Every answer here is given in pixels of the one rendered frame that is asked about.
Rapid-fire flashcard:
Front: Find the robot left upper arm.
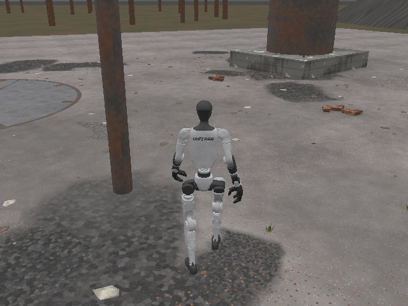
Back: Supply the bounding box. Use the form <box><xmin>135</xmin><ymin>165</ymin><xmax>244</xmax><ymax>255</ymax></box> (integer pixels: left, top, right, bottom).
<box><xmin>174</xmin><ymin>128</ymin><xmax>191</xmax><ymax>162</ymax></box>

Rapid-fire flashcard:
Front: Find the right robot forearm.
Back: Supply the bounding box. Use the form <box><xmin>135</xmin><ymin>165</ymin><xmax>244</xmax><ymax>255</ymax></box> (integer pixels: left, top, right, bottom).
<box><xmin>227</xmin><ymin>155</ymin><xmax>241</xmax><ymax>187</ymax></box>

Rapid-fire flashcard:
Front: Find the robot torso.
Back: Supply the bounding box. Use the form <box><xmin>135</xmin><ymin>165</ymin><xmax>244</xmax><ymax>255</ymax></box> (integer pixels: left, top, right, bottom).
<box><xmin>189</xmin><ymin>125</ymin><xmax>219</xmax><ymax>191</ymax></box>

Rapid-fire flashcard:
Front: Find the left robot hand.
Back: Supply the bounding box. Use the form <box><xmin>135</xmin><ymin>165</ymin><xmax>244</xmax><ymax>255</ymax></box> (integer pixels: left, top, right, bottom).
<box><xmin>172</xmin><ymin>170</ymin><xmax>187</xmax><ymax>182</ymax></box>

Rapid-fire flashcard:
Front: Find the robot left foot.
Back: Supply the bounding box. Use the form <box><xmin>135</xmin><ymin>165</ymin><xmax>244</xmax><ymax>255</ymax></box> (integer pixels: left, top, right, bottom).
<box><xmin>185</xmin><ymin>257</ymin><xmax>198</xmax><ymax>275</ymax></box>

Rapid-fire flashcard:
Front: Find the robot right upper arm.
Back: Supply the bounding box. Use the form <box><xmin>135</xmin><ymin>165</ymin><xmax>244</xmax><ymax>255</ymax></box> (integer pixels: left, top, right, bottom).
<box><xmin>217</xmin><ymin>128</ymin><xmax>233</xmax><ymax>165</ymax></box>

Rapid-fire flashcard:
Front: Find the left robot forearm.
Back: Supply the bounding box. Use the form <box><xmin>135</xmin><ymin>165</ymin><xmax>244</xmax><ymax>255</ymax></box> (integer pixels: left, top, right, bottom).
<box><xmin>172</xmin><ymin>153</ymin><xmax>181</xmax><ymax>173</ymax></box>

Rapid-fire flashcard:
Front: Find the right robot hand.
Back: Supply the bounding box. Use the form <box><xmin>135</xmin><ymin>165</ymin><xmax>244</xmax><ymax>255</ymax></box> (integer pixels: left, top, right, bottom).
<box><xmin>228</xmin><ymin>185</ymin><xmax>243</xmax><ymax>203</ymax></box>

